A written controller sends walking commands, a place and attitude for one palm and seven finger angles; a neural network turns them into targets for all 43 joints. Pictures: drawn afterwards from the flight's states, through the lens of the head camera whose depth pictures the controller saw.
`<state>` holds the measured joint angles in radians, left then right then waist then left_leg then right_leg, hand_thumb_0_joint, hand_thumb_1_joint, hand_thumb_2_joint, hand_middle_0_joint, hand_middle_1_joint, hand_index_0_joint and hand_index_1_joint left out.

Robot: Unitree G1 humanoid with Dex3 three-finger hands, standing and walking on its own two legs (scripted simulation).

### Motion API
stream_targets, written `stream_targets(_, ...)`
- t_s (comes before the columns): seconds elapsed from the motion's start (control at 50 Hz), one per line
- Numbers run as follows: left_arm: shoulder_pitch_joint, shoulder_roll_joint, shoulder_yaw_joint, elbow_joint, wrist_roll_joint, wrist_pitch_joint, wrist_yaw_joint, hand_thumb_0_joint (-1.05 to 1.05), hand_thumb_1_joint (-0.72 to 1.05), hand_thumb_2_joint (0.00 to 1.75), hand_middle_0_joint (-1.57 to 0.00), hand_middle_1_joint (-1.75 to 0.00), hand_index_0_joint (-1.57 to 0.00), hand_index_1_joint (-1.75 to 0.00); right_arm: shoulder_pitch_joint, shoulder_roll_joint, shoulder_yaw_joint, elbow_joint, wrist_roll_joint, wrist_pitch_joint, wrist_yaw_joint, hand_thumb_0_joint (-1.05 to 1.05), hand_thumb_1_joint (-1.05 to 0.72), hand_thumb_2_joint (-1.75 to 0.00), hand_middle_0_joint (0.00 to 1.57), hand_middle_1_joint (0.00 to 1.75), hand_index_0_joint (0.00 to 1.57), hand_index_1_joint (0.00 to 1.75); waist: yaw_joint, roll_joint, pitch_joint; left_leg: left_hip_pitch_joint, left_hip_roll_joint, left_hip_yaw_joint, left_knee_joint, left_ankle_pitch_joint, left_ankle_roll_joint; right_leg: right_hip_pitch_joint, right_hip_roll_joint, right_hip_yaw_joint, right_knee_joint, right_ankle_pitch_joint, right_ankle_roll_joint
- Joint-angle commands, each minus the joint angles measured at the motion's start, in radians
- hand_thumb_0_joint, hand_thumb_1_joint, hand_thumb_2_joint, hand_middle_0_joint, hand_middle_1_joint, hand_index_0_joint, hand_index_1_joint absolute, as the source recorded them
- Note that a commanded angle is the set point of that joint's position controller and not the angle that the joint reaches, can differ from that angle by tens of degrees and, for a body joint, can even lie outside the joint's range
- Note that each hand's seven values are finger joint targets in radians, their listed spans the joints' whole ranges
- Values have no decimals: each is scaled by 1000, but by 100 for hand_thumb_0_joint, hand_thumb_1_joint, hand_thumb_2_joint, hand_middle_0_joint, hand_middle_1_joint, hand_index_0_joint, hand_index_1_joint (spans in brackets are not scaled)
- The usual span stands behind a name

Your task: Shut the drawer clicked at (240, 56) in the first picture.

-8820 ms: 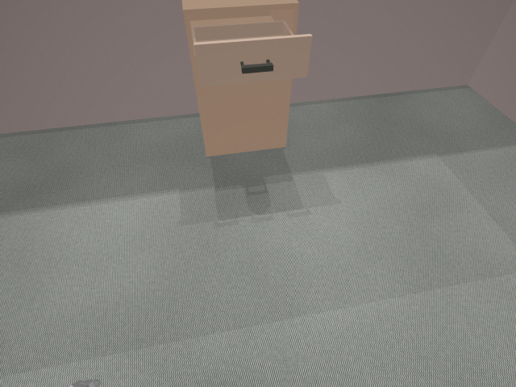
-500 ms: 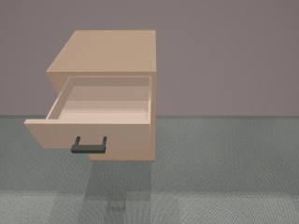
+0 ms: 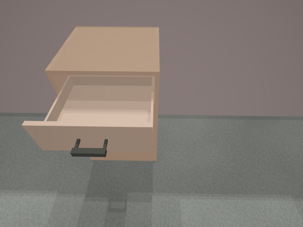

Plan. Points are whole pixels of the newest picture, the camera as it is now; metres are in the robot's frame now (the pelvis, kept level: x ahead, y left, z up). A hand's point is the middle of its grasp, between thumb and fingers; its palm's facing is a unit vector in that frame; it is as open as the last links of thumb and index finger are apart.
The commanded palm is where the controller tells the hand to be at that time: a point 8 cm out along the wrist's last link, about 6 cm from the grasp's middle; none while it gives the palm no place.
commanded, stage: shuffle to correct the standing spot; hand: left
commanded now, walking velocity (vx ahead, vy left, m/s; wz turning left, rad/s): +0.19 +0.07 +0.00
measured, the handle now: (90, 147) +0.38 +0.24 -0.09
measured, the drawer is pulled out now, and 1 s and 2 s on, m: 0.28 0.28 0.28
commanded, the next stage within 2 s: come to a stop and stand still in 0.30 s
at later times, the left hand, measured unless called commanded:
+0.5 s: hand out of the picture +0.05 +0.19 -0.19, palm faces +0.09 -0.97 -0.21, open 7.3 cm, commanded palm none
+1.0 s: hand out of the picture +0.10 +0.19 -0.17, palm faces +0.02 -0.97 -0.24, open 7.3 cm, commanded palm none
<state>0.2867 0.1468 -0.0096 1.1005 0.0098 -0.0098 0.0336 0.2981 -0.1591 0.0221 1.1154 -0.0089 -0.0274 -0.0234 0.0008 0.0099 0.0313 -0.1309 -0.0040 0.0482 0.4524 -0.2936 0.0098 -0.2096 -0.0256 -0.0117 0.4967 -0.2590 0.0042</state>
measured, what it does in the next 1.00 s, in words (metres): steps on the spot: left foot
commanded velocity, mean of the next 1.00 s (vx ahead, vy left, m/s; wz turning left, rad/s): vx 0.02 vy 0.01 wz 0.00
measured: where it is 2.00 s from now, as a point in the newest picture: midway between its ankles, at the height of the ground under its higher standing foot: outside the picture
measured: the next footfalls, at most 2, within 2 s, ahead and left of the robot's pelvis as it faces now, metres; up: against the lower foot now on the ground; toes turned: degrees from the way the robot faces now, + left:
left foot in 0.52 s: +0.09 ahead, +0.12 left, +0.00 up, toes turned +4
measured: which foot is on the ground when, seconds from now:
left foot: down 0.00-0.38, up 0.40-0.50, down 0.52-1.00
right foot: down 0.00-1.00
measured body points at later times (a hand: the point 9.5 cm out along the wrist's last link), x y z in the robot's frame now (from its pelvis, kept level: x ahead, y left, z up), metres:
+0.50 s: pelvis +0.07 +0.02 -0.01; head +0.09 +0.02 +0.43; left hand +0.04 +0.24 -0.17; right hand +0.07 -0.20 -0.17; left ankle +0.04 +0.12 -0.73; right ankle +0.01 -0.12 -0.74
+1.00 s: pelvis +0.07 +0.00 +0.00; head +0.09 -0.01 +0.45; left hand +0.10 +0.24 -0.15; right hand +0.10 -0.22 -0.16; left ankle +0.06 +0.12 -0.74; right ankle +0.07 -0.09 -0.74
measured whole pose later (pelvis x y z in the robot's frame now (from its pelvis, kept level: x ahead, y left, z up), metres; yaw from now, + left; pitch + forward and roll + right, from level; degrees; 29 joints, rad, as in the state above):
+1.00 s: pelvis +0.07 +0.00 +0.00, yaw +0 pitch -1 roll +1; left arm 0.25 0.16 0.00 1.06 0.01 0.00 0.04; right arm 0.23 -0.17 0.00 1.09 0.00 -0.01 -0.03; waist 0.00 0.01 0.04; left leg -0.13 0.01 0.12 0.40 -0.25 0.00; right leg -0.18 -0.01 -0.04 0.48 -0.27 -0.03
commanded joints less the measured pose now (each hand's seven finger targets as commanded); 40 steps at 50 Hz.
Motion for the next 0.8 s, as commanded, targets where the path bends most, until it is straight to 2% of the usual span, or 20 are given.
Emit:
stream_targets(0.0, 62, 116, 24, -29, 11, -11, -4, 0, 90, 90, -20, -30, -20, -30, 63, -84, -19, -25, -9, 7, 3, 0, -90, -90, 20, 30, 20, 30, 5, -30, 108, -129, 59, -63, -74, -98, 25, -39, -78, 108, -116, -186, -66)
stream_targets(0.08, 78, 134, 39, -36, 11, -13, -8, 0, 90, 90, -20, -30, -20, -30, 77, -71, -20, -37, -13, 7, 7, 0, -90, -90, 20, 30, 20, 30, 3, -70, 122, -153, 28, -31, -6, -93, 22, -54, -107, 156, -142, -246, -97)
stream_targets(0.14, 83, 134, 47, -39, 10, -19, -9, 0, 90, 90, -20, -30, -20, -30, 102, -64, -17, -36, -12, -7, 5, 0, -90, -90, 20, 30, 20, 30, -3, -55, 95, -133, 32, -31, 4, -4, 26, -27, -109, 137, -91, -114, -108)
stream_targets(0.22, 69, 85, 40, -43, 13, -24, -10, 0, 90, 90, -20, -30, -20, -30, 160, -112, -24, -9, -9, -26, -8, 0, -90, -90, 20, 30, 20, 30, -13, 123, 30, 6, 134, -115, -28, 377, 79, -49, -15, -28, 128, 69, -76)
stream_targets(0.28, 83, 58, 37, -39, 9, -31, -8, 0, 90, 90, -20, -30, -20, -30, 142, -128, -27, -14, -7, -24, -18, 0, -90, -90, 20, 30, 20, 30, 13, 107, 57, 12, 171, -139, 4, 600, 121, -54, 8, -50, 145, 13, -77)
stream_targets(0.32, 164, 92, 52, -13, 10, -38, -5, 0, 90, 90, -20, -30, -20, -30, 88, -107, -28, -44, -4, -25, -16, 0, -90, -90, 20, 30, 20, 30, 54, -32, 50, -133, 83, -51, 153, 463, 74, 101, -73, 70, 65, 242, -117)
stream_targets(0.34, 234, 145, 65, 6, 11, -41, -1, 0, 90, 90, -20, -30, -20, -30, 60, -82, -28, -73, -4, -26, -9, 0, -90, -90, 20, 30, 20, 30, 71, -170, 34, -288, 18, 17, 271, 224, 38, 233, -190, 203, -11, 424, -162)
stream_targets(0.36, 287, 186, 79, 22, 12, -41, 2, 0, 90, 90, -20, -30, -20, -30, 19, -63, -31, -101, -5, -21, -5, 0, -90, -90, 20, 30, 20, 30, 85, -282, 37, -414, -11, 59, 378, -154, 15, 321, -314, 314, -85, 596, -227)
stream_targets(0.38, 295, 185, 82, 25, 22, -40, 9, 0, 90, 90, -20, -30, -20, -30, -43, -60, -34, -121, -6, -22, -4, 0, -90, -90, 20, 30, 20, 30, 101, -270, 57, -478, 16, 25, 450, -319, 12, 319, -371, 363, -100, 662, -270)
stream_targets(0.4, 263, 172, 79, 12, 32, -36, 15, 0, 90, 90, -20, -30, -20, -30, -64, -48, -37, -131, -3, -24, 0, 0, -90, -90, 20, 30, 20, 30, 90, -224, 75, -475, 46, -27, 442, -349, 17, 283, -372, 327, -86, 673, -269)
stream_targets(0.42, 185, 159, 73, -10, 34, -28, 17, 0, 90, 90, -20, -30, -20, -30, -35, -36, -38, -123, 2, -23, 4, 0, -90, -90, 20, 30, 20, 30, 43, -182, 71, -389, 65, -54, 316, -306, 20, 216, -332, 233, -42, 656, -229)
stream_targets(0.46, 35, 128, 62, -60, 12, -17, 12, 0, 90, 90, -20, -30, -20, -30, 159, -14, -34, -35, -2, -23, 2, 0, -90, -90, 20, 30, 20, 30, -64, -87, 19, 2, 4, 26, -44, 112, 8, 0, -165, 38, 113, 520, -120)
stream_targets(0.48, 29, 92, 51, -76, -1, -13, 9, 0, 90, 90, -20, -30, -20, -30, 230, -87, -42, -8, -19, -29, -6, 0, -90, -90, 20, 30, 20, 30, -71, 104, -15, 120, 140, -143, -81, 412, 59, -135, -39, -36, 277, 221, -43)
stream_targets(0.5, 60, 55, 44, -81, -8, -9, 11, 0, 90, 90, -20, -30, -20, -30, 220, -135, -44, -15, -18, -23, -12, 0, -90, -90, 20, 30, 20, 30, -38, 256, -55, 100, 328, -308, -132, 707, 159, -165, 5, -51, 387, -292, -5)
stream_targets(0.52, 48, 58, 41, -73, 3, 4, 21, 0, 90, 90, -20, -30, -20, -30, 156, -112, -35, -29, -16, -14, -13, 0, -90, -90, 20, 30, 20, 30, -20, 153, 9, 5, 336, -264, -131, 731, 185, -140, -19, -11, 419, -367, -20)
stream_targets(0.56, 63, 46, 32, -45, 5, 16, 19, 0, 90, 90, -20, -30, -20, -30, 39, -88, -26, -53, -13, -11, -20, 0, -90, -90, 20, 30, 20, 30, 19, 129, 102, -83, 307, -212, -113, 806, 185, -117, -55, 0, 347, -306, -7)
stream_targets(0.62, 103, 46, 28, -20, 1, 13, 12, 0, 90, 90, -20, -30, -20, -30, 1, -111, -34, -63, -3, -6, -26, 0, -90, -90, 20, 30, 20, 30, 30, 74, 25, 32, 224, -120, -47, 815, 128, -29, -46, -25, 52, -63, -1)
stream_targets(0.68, 97, 89, 29, -25, 3, 2, 12, 0, 90, 90, -20, -30, -20, -30, 5, -89, -42, -71, 8, -4, -26, 0, -90, -90, 20, 30, 20, 30, 5, 44, -21, 27, 149, -79, -49, 561, 43, 34, -89, 51, -40, 314, -30)
stream_targets(0.74, 62, 92, 30, -43, 6, 4, 13, 0, 90, 90, -20, -30, -20, -30, -3, -85, -46, -67, 5, 10, -24, 0, -90, -90, 20, 30, 20, 30, -3, -45, 4, 38, 138, -60, -56, 469, 25, 2, -98, 60, -29, 390, -38)
stream_targets(0.78, 56, 96, 33, -56, 5, 5, 14, 0, 90, 90, -20, -30, -20, -30, 5, -88, -46, -65, 4, 8, -22, 0, -90, -90, 20, 30, 20, 30, -2, -35, -12, 47, 141, -50, -67, 487, 24, 9, -95, 58, -23, 397, -38)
